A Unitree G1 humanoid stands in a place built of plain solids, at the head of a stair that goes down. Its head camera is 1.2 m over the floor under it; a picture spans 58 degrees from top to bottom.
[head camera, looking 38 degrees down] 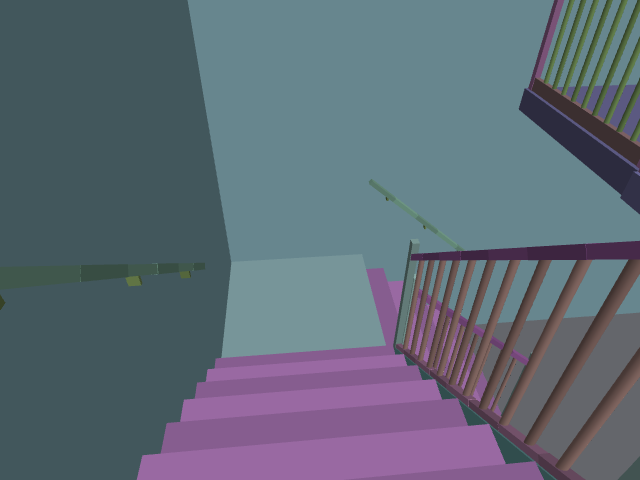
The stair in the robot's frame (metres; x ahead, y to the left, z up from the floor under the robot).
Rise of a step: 0.21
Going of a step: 0.24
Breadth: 1.33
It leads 5 degrees to the left of straight ahead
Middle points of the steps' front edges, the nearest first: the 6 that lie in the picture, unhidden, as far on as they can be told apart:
0.84 0.00 -0.42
1.08 0.02 -0.62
1.32 0.04 -0.83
1.56 0.06 -1.04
1.80 0.09 -1.25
2.04 0.11 -1.46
